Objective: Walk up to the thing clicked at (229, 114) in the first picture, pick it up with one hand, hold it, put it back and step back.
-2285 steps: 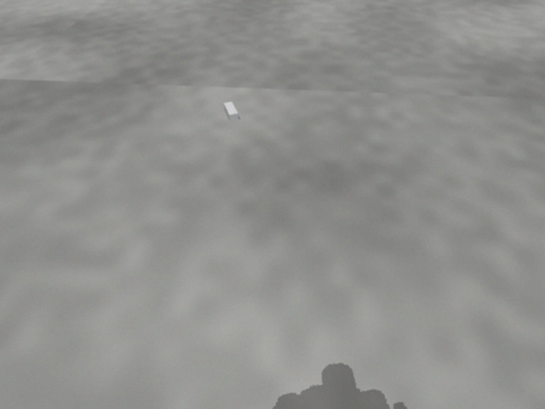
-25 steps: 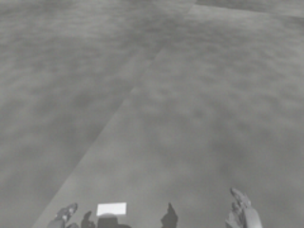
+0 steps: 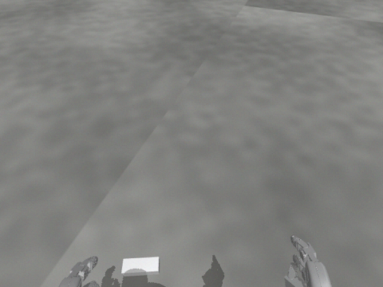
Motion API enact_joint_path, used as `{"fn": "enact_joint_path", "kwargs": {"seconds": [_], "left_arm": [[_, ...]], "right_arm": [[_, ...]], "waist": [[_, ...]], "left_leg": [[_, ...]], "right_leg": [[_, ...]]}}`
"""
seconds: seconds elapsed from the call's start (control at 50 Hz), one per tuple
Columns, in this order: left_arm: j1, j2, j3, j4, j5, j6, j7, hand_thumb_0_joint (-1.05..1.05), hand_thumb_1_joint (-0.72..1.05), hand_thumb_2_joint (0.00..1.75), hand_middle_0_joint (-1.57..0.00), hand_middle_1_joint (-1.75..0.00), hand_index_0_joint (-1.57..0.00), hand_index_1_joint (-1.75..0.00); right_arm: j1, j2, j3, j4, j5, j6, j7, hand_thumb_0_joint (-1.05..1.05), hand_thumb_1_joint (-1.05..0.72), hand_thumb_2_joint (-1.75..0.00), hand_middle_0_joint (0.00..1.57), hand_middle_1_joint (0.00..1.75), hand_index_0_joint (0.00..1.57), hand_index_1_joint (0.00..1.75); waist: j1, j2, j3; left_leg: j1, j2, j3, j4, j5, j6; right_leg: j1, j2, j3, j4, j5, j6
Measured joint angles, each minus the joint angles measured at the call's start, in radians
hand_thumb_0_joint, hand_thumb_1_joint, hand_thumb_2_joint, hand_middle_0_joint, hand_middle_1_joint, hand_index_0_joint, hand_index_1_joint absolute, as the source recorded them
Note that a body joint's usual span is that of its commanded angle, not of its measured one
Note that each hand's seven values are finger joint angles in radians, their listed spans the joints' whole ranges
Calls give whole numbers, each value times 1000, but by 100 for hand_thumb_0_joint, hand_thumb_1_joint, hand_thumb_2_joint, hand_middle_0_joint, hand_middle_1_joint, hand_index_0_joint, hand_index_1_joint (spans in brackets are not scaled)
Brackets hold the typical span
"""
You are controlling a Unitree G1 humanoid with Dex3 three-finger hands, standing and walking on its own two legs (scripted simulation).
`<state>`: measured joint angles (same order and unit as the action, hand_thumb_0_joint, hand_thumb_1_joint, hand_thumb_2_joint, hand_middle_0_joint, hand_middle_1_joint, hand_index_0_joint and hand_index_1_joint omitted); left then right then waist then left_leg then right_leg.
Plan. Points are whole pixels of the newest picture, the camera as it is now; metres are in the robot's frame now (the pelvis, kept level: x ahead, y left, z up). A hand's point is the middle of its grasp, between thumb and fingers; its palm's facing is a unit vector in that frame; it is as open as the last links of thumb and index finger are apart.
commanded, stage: home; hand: left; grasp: from above
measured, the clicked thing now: (141, 266) +0.40 +0.22 -0.69
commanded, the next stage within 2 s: stand in 0.16 s
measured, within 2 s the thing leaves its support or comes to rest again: neither
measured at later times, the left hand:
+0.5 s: hand out of the picture +0.12 +0.24 -0.10, palm faces +0.04 -0.94 -0.34, open 7.4 cm
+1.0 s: hand out of the picture +0.01 +0.24 -0.10, palm faces +0.06 -0.94 -0.34, open 7.4 cm
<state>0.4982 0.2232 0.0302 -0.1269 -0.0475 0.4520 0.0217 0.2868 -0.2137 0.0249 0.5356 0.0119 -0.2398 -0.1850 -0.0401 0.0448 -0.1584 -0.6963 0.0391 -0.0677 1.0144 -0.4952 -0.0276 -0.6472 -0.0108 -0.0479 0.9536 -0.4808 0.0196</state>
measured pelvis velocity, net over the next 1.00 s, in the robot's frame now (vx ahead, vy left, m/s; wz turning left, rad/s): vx -0.01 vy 0.00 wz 0.04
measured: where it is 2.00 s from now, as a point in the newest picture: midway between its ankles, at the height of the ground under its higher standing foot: outside the picture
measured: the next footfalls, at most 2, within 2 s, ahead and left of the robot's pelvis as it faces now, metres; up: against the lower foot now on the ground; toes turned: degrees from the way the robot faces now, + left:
none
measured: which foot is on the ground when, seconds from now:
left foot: down 0.00-1.00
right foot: down 0.00-1.00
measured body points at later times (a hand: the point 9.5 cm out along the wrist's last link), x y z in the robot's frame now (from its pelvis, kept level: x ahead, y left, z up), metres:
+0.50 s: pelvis -0.01 +0.01 +0.03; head +0.01 +0.01 +0.48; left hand +0.11 +0.28 -0.08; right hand +0.11 -0.27 -0.08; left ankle +0.01 +0.13 -0.68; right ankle +0.00 -0.13 -0.68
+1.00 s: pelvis -0.01 +0.00 +0.06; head -0.01 +0.00 +0.51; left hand +0.01 +0.29 -0.08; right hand +0.07 -0.27 -0.08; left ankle +0.01 +0.13 -0.68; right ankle +0.00 -0.13 -0.68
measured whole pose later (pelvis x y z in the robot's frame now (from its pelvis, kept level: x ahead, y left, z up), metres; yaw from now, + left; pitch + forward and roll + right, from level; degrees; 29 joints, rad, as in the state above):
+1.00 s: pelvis -0.01 +0.00 +0.06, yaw +2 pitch -4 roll +0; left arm 0.19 0.28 0.03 1.12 0.04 0.01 0.03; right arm 0.16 -0.29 -0.03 1.09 -0.02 0.00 -0.02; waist 0.02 0.02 0.07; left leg -0.16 0.00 -0.06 0.44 -0.21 -0.02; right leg -0.12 -0.05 -0.06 0.42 -0.23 0.03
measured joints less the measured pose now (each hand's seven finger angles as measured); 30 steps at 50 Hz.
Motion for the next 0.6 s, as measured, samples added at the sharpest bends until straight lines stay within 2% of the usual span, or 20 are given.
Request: {"fn": "enact_joint_path", "kwargs": {"seconds": [0.26,0.28,0.32,0.34,0.38,0.46,0.6], "left_arm": [[3,4,-1,-12,1,5,2,1,90,90,-20,-30,-20,-29],[-25,10,-13,34,23,-43,6,1,90,90,-20,-30,-20,-29],[-131,26,-30,224,66,-180,11,1,90,90,-20,-30,-20,-29],[-177,33,-31,317,81,-231,12,1,90,90,-20,-30,-20,-29],[-241,47,-26,470,100,-296,10,1,90,90,-20,-30,-20,-29],[-286,63,1,680,102,-356,11,1,90,90,-20,-30,-20,-30],[-275,69,26,942,101,-409,12,1,90,90,-20,-30,-20,-30]], "right_arm": [[3,1,0,-5,1,7,2,2,-90,-90,21,30,21,30],[-9,0,-10,15,-25,12,11,2,-90,-90,21,30,21,30],[-52,-18,-15,99,-74,68,56,1,-90,-90,21,30,21,30],[-72,-31,-13,141,-87,102,82,1,-90,-90,21,30,21,30],[-100,-49,-17,207,-85,146,126,1,-90,-90,21,30,21,30],[-109,-69,-48,280,-67,181,168,2,-90,-90,21,30,21,30],[-94,-81,-72,378,-61,213,174,1,-90,-90,21,30,21,30]], "waist": [[1,-2,-1],[6,-6,31],[33,-29,93],[44,-40,114],[58,-55,146],[66,-64,178],[63,-49,199]], "left_leg": [[-5,-1,-1,6,2,1],[20,-5,0,0,5,3],[87,-20,11,-39,26,10],[114,-26,16,-62,38,12],[164,-36,25,-107,61,14],[237,-44,34,-180,95,20],[347,-41,27,-303,148,22]], "right_leg": [[-3,-1,0,4,3,1],[21,-5,0,1,3,2],[78,-20,9,-17,11,0],[100,-26,14,-30,18,0],[141,-37,21,-57,32,2],[208,-46,28,-120,62,10],[328,-42,17,-261,124,14]]}}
